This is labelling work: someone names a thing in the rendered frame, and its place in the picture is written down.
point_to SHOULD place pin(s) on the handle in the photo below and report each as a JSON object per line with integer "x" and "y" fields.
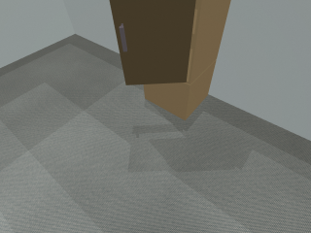
{"x": 123, "y": 39}

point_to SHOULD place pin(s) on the cupboard door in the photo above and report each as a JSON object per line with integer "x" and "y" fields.
{"x": 158, "y": 38}

